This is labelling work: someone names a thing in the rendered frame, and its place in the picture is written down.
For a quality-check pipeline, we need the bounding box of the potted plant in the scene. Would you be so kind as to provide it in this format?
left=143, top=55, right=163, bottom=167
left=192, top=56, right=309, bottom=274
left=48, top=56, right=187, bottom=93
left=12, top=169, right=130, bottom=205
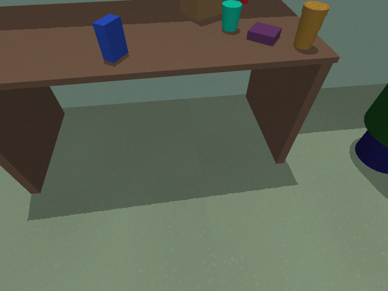
left=355, top=84, right=388, bottom=174

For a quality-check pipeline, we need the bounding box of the desk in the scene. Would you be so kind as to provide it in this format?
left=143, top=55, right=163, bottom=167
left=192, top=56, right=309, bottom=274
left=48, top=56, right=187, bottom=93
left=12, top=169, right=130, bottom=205
left=0, top=0, right=340, bottom=194

